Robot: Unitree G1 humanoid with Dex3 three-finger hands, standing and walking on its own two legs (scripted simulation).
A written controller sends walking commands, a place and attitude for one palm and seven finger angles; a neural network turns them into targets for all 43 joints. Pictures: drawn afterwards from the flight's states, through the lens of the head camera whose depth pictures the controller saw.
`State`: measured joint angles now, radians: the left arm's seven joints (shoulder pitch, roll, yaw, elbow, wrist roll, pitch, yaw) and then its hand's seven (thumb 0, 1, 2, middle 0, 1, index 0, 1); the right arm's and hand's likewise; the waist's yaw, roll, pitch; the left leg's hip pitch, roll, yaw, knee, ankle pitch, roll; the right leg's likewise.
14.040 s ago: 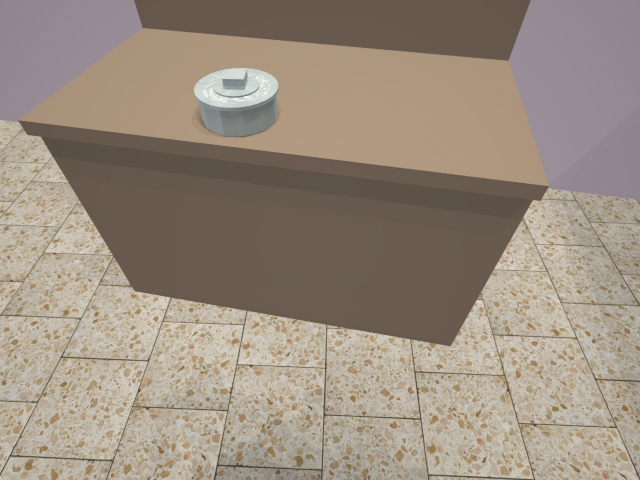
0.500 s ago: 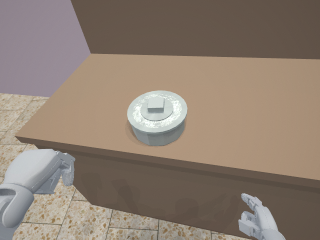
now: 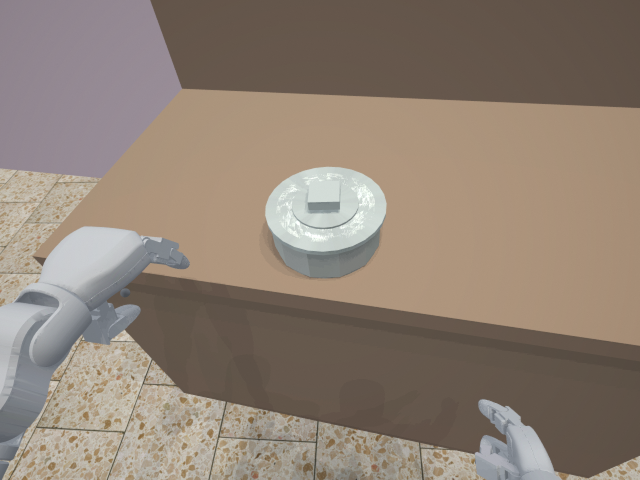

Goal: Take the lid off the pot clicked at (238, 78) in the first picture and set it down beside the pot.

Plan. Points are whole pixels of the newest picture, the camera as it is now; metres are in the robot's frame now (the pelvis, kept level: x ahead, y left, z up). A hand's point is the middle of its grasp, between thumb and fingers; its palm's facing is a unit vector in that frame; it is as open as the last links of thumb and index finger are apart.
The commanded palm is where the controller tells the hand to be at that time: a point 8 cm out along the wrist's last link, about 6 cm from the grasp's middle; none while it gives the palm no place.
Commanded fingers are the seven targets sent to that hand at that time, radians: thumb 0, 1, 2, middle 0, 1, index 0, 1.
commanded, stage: reach forward and open the fingers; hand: left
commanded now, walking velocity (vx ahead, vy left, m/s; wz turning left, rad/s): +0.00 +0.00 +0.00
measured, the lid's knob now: (324, 195) +0.49 +0.05 +0.08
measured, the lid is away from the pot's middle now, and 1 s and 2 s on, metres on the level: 0.00 0.00 0.00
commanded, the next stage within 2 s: move the open hand above the knob in 0.20 s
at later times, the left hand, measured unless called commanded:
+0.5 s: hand (164, 266) +0.31 +0.22 +0.13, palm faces -0.20 -0.02 -0.98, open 10.1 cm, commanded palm +0.30 +0.22 +0.21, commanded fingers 0.00 -0.30 1.45 -0.84 -0.08 -0.84 -0.08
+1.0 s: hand (214, 209) +0.38 +0.17 +0.16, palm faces -0.13 -0.09 -0.99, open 10.1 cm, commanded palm +0.36 +0.16 +0.21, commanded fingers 0.00 -0.30 1.45 -0.84 -0.08 -0.84 -0.08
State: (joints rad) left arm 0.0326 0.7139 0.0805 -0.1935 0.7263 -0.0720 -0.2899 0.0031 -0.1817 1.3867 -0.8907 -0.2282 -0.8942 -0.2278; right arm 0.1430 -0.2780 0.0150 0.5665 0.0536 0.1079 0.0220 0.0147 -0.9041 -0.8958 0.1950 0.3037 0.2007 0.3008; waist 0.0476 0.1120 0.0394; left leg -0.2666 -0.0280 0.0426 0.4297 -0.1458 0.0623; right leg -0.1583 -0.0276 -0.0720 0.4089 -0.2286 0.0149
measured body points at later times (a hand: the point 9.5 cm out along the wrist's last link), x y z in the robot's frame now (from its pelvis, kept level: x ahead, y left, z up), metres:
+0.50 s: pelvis +0.01 +0.00 +0.00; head +0.03 -0.03 +0.45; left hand +0.32 +0.22 +0.18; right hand +0.22 -0.21 -0.10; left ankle +0.05 +0.08 -0.74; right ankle -0.01 -0.13 -0.74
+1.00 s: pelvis +0.02 -0.02 +0.00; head +0.02 -0.07 +0.44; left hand +0.38 +0.17 +0.21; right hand +0.20 -0.24 -0.11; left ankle +0.05 +0.08 -0.74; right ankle -0.01 -0.13 -0.74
